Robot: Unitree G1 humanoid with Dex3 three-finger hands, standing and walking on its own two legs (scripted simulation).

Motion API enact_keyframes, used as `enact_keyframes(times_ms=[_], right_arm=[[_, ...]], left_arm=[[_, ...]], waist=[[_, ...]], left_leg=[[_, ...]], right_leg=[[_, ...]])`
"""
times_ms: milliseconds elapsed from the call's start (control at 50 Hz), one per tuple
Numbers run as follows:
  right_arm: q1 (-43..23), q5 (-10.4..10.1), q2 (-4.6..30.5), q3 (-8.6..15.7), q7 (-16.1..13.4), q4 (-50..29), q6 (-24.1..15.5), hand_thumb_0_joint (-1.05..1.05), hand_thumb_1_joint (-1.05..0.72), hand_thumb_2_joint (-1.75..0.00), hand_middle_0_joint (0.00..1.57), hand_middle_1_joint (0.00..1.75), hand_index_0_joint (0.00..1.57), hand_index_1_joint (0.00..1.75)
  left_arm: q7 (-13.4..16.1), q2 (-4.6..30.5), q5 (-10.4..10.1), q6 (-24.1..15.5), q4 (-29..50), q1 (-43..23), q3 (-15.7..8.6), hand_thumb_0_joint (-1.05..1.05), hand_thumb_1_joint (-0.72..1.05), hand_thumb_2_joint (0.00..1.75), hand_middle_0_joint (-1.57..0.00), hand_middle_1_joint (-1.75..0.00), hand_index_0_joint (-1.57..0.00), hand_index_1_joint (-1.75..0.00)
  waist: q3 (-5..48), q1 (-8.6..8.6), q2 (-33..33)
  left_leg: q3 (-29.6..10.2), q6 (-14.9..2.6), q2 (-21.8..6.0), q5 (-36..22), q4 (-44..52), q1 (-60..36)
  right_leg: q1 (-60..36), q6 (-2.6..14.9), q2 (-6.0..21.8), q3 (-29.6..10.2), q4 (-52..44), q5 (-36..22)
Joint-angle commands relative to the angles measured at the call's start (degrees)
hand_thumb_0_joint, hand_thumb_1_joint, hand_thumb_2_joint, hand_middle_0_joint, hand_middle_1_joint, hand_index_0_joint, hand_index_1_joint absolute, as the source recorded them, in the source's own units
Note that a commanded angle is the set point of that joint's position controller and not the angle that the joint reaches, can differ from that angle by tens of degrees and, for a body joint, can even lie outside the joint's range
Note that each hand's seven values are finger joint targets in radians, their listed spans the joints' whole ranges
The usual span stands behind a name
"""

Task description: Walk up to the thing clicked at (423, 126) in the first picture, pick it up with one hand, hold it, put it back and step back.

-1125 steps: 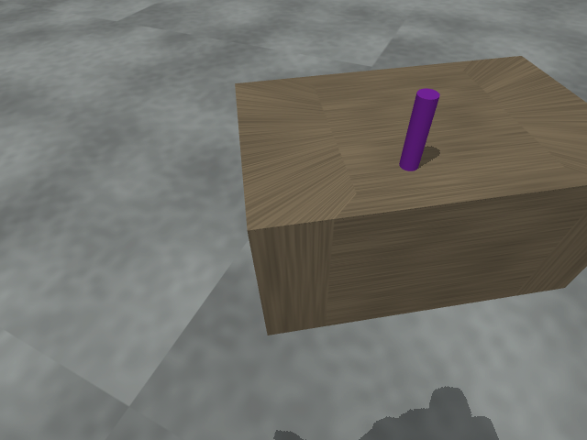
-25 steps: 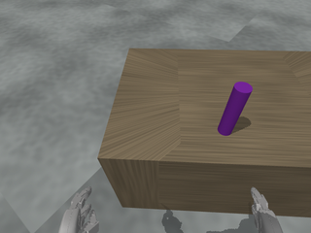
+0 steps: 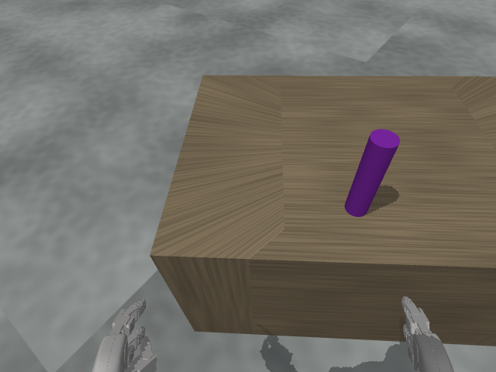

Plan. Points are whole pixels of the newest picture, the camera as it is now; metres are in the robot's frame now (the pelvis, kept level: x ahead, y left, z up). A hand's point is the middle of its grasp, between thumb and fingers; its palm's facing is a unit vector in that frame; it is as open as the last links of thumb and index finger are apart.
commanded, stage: home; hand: right
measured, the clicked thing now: (368, 177) +0.50 -0.23 -0.01
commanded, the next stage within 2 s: stand in 1.86 s
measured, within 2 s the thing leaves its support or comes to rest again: neither
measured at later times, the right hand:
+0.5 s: hand (386, 363) +0.16 -0.18 -0.05, palm faces +0.11 +0.96 -0.24, open 17.4 cm
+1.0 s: hand (385, 361) +0.17 -0.18 -0.05, palm faces +0.12 +0.96 -0.24, open 17.4 cm
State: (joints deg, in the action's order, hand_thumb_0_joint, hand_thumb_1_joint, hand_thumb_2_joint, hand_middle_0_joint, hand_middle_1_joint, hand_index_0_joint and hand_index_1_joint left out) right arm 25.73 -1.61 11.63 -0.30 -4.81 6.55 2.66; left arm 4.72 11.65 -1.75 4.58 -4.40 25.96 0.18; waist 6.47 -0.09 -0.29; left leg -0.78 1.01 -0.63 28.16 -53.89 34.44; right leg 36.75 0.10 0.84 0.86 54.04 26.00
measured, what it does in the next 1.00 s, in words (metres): stands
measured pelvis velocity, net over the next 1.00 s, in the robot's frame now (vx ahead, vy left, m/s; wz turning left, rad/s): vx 0.00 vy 0.00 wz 0.00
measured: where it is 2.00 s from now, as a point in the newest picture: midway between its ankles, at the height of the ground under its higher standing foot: outside the picture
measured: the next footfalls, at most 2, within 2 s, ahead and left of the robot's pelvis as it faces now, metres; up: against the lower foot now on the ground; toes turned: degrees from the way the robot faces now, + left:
none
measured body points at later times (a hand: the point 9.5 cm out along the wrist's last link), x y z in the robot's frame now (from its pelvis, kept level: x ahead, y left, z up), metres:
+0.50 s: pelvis +0.00 +0.00 +0.00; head +0.02 +0.00 +0.45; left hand +0.16 +0.23 -0.03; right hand +0.16 -0.23 -0.04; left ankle -0.01 +0.13 -0.69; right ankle +0.01 -0.12 -0.69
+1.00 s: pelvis +0.00 +0.00 -0.01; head +0.03 +0.00 +0.44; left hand +0.16 +0.23 -0.03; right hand +0.16 -0.23 -0.04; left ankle -0.01 +0.13 -0.69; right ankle +0.01 -0.12 -0.69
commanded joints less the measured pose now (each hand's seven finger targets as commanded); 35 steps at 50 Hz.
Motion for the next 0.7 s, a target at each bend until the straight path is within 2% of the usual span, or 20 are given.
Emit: enact_keyframes(times_ms=[0, 80, 120, 140, 160, 180, 200, 240, 300, 320, 340, 380, 400, 420, 440, 460, 520, 580, 660, 680], right_arm=[[-1.70, 0.22, 5.74, 3.68, -0.88, -11.47, -3.35, 0.00, 0.53, -0.06, 0.05, 0.05, 0.05, 0.05], [-0.99, 0.24, 5.21, 2.80, -0.81, -11.49, -3.06, 0.00, 0.53, -0.06, 0.05, 0.05, 0.05, 0.05], [-1.02, 0.12, 5.12, 2.99, -1.07, -10.56, -3.10, 0.00, 0.54, -0.06, 0.05, 0.05, 0.05, 0.05], [-1.87, 0.12, 5.34, 2.90, -1.03, -11.50, -3.37, 0.00, 0.53, -0.06, 0.05, 0.05, 0.05, 0.05], [-1.07, 0.20, 5.53, 3.52, -1.02, -11.51, -3.43, 0.00, 0.52, -0.07, 0.05, 0.06, 0.05, 0.06], [-0.83, 0.14, 6.06, 3.73, -1.02, -11.92, -3.51, 0.00, 0.52, -0.07, 0.05, 0.06, 0.05, 0.06], [-0.42, 0.17, 5.03, 2.71, -0.95, -11.05, -3.38, 0.00, 0.53, -0.06, 0.05, 0.05, 0.05, 0.05], [-1.16, 0.15, 5.19, 2.80, -1.02, -11.21, -3.26, 0.00, 0.54, -0.06, 0.05, 0.05, 0.05, 0.05], [-1.59, 0.14, 5.65, 3.31, -1.00, -11.89, -3.50, 0.00, 0.54, -0.06, 0.05, 0.05, 0.05, 0.05], [-0.93, 0.18, 5.53, 3.34, -1.07, -11.74, -3.42, 0.00, 0.54, -0.06, 0.05, 0.05, 0.05, 0.05], [-1.03, 0.14, 5.32, 2.86, -1.01, -11.39, -3.42, 0.00, 0.52, -0.07, 0.05, 0.06, 0.05, 0.06], [-1.75, 0.13, 5.70, 3.26, -1.15, -13.04, -3.64, 0.00, 0.53, -0.06, 0.05, 0.05, 0.05, 0.05], [-0.61, 0.18, 5.41, 3.32, -1.24, -12.67, -3.54, 0.00, 0.54, -0.06, 0.05, 0.05, 0.05, 0.05], [0.22, 0.12, 5.66, 3.33, -1.30, -12.29, -3.41, 0.00, 0.54, -0.06, 0.05, 0.05, 0.05, 0.05], [-0.95, 0.04, 5.03, 2.65, -1.26, -12.43, -3.54, 0.00, 0.54, -0.06, 0.05, 0.05, 0.05, 0.05], [-0.90, 0.16, 5.54, 3.13, -1.37, -12.23, -3.60, 0.00, 0.54, -0.06, 0.05, 0.05, 0.05, 0.05], [-0.84, 0.07, 5.37, 2.98, -1.48, -12.57, -3.75, 0.00, 0.54, -0.06, 0.05, 0.05, 0.05, 0.05], [-0.08, 0.21, 5.23, 2.90, -1.20, -12.21, -3.62, 0.00, 0.52, -0.07, 0.05, 0.06, 0.05, 0.06], [0.13, 0.17, 5.71, 3.58, -1.30, -12.73, -3.61, 0.00, 0.54, -0.06, 0.05, 0.05, 0.05, 0.05], [-0.29, 0.11, 5.20, 2.88, -1.32, -12.54, -3.61, 0.00, 0.53, -0.06, 0.05, 0.05, 0.05, 0.05]], left_arm=[[0.88, 5.35, 0.19, -3.05, 10.25, -0.74, -3.08, 0.00, 0.90, 0.90, -0.20, -0.30, -0.20, -0.30], [0.83, 5.47, 0.14, -2.95, 11.14, -1.29, -2.88, 0.00, 0.90, 0.90, -0.20, -0.30, -0.20, -0.30], [0.88, 6.01, -0.02, -2.94, 11.33, -1.77, -3.44, 0.00, 0.90, 0.90, -0.20, -0.30, -0.20, -0.30], [0.78, 5.45, 0.00, -2.89, 11.43, -2.22, -2.86, 0.00, 0.90, 0.90, -0.20, -0.30, -0.20, -0.30], [0.83, 5.95, 0.03, -2.77, 11.36, -0.79, -3.84, 0.00, 0.90, 0.90, -0.20, -0.30, -0.20, -0.30], [0.80, 5.72, 0.04, -2.60, 11.19, -1.12, -3.41, 0.00, 0.90, 0.90, -0.20, -0.30, -0.20, -0.30], [0.80, 5.92, -0.07, -2.70, 12.44, -1.21, -3.28, 0.00, 0.90, 0.90, -0.20, -0.30, -0.20, -0.30], [0.90, 5.72, 0.00, -2.64, 11.74, -0.22, -3.04, 0.00, 0.90, 0.90, -0.20, -0.30, -0.20, -0.30], [0.98, 5.21, -0.02, -2.63, 12.20, -1.25, -2.65, 0.00, 0.90, 0.90, -0.20, -0.30, -0.20, -0.30], [1.10, 5.95, -0.01, -2.71, 13.07, -1.86, -3.38, 0.00, 0.90, 0.90, -0.20, -0.30, -0.20, -0.30], [1.09, 5.48, 0.00, -2.76, 12.59, -1.42, -2.81, 0.00, 0.90, 0.90, -0.20, -0.30, -0.20, -0.30], [1.19, 5.18, 0.01, -2.83, 12.47, -1.18, -2.59, 0.00, 0.90, 0.90, -0.20, -0.30, -0.20, -0.30], [1.24, 5.87, 0.00, -2.75, 12.83, -0.25, -3.63, 0.00, 0.90, 0.90, -0.20, -0.30, -0.20, -0.30], [1.19, 5.78, 0.09, -2.72, 12.73, -0.59, -3.07, 0.00, 0.90, 0.90, -0.20, -0.30, -0.20, -0.30], [1.18, 5.97, -0.04, -2.64, 12.98, -0.97, -3.24, 0.00, 0.90, 0.90, -0.20, -0.30, -0.20, -0.30], [1.19, 5.84, -0.01, -2.65, 13.01, -1.44, -3.19, 0.00, 0.90, 0.90, -0.20, -0.30, -0.20, -0.30], [1.05, 5.84, -0.09, -2.42, 13.38, -1.15, -3.15, 0.00, 0.90, 0.90, -0.20, -0.30, -0.20, -0.30], [1.09, 5.63, 0.04, -2.34, 13.30, 0.47, -3.10, 0.00, 0.90, 0.90, -0.20, -0.30, -0.20, -0.30], [1.10, 5.60, 0.03, -2.23, 13.63, 0.04, -3.08, 0.00, 0.90, 0.90, -0.20, -0.30, -0.20, -0.30], [1.09, 5.70, 0.04, -2.15, 13.73, 0.02, -3.25, 0.00, 0.90, 0.90, -0.20, -0.30, -0.20, -0.30]], waist=[[7.10, 0.09, -0.32], [5.54, -0.02, -0.11], [3.53, -0.15, 0.40], [3.60, -0.23, -0.06], [5.23, -0.07, -0.02], [5.09, -0.42, -0.45], [4.79, 0.15, 0.74], [4.29, 0.54, 0.49], [4.74, 0.14, 0.41], [5.27, 0.19, 1.69], [3.89, 0.28, 1.39], [5.24, -0.06, 0.27], [6.82, 0.18, 0.06], [6.26, -0.33, -0.09], [4.82, 0.32, 0.43], [4.12, -0.26, 0.11], [4.10, -0.21, -0.18], [6.21, 0.40, 1.13], [6.25, -0.13, 0.61], [5.77, 0.22, 1.49]], left_leg=[[2.45, -1.28, 0.85, -16.89, 7.65, -2.42], [2.80, -1.42, 1.04, -14.06, 7.77, -1.55], [2.90, -1.56, 1.13, -10.99, 8.16, -0.68], [2.64, -1.59, 1.14, -9.67, 8.47, -0.36], [2.60, -1.58, 1.11, -10.89, 8.09, -0.82], [2.57, -1.57, 1.06, -10.90, 8.37, -0.93], [2.62, -1.49, 1.16, -11.01, 8.38, -0.74], [2.53, -1.41, 1.10, -10.92, 8.47, 0.01], [2.19, -1.36, 0.87, -10.47, 8.66, -0.18], [2.27, -1.30, 0.99, -10.09, 8.63, -0.08], [2.13, -1.24, 0.88, -9.64, 8.95, 0.16], [1.97, -1.28, 0.86, -9.54, 8.75, -0.08], [2.22, -1.39, 0.99, -11.27, 7.87, -0.51], [2.35, -1.44, 1.00, -11.24, 7.82, -0.67], [2.35, -1.47, 1.16, -10.01, 7.94, 0.42], [2.53, -1.55, 1.15, -9.12, 7.98, 0.56], [2.63, -1.65, 1.23, -8.55, 7.75, 0.69], [2.04, -1.27, 0.91, -11.76, 7.82, 0.03], [1.92, -1.29, 0.83, -12.68, 7.51, -0.11], [2.09, -1.24, 0.94, -12.24, 7.49, 0.18]], right_leg=[[-7.27, 0.40, -0.44, 0.97, -7.61, -16.02], [-6.10, 0.21, -0.27, 0.65, -8.49, -13.67], [-5.04, 0.22, -0.15, 0.49, -9.37, -10.62], [-4.83, 0.22, -0.16, 0.53, -9.34, -9.16], [-5.67, 0.22, -0.22, 0.58, -9.00, -10.44], [-5.38, 0.19, -0.36, 0.71, -8.78, -10.48], [-5.36, 0.28, -0.32, 0.82, -8.86, -10.54], [-5.06, 0.43, -0.38, 0.94, -8.48, -10.14], [-4.84, 0.42, -0.62, 1.12, -7.98, -9.66], [-4.75, 0.50, -0.52, 1.00, -7.99, -9.37], [-4.25, 0.52, -0.67, 1.20, -7.88, -8.76], [-4.62, 0.43, -0.74, 1.25, -7.86, -8.62], [-5.47, 0.36, -0.60, 1.03, -7.82, -10.45], [-4.96, 0.35, -0.56, 0.85, -7.84, -10.58], [-4.78, 0.34, -0.38, 0.81, -8.22, -9.36], [-4.00, 0.31, -0.43, 0.64, -8.53, -8.62], [-3.78, 0.14, -0.23, 0.44, -8.87, -8.15], [-4.86, 0.51, -0.63, 1.13, -7.08, -10.73], [-4.49, 0.44, -0.74, 1.18, -6.94, -11.57], [-4.29, 0.53, -0.58, 0.99, -6.95, -11.21]])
